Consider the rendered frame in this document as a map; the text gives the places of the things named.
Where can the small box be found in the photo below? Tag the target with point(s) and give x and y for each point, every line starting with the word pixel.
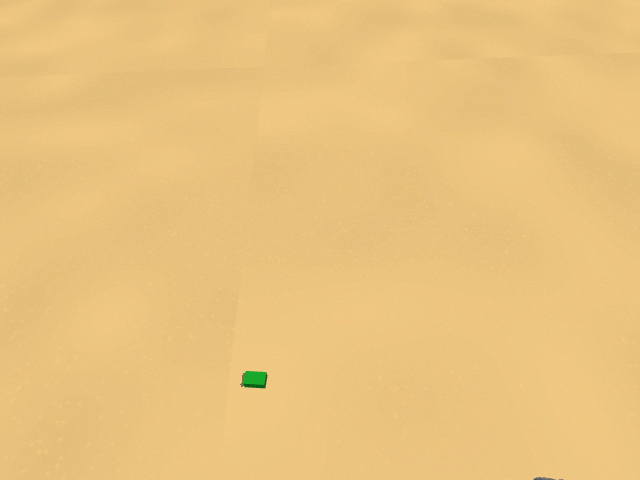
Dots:
pixel 255 379

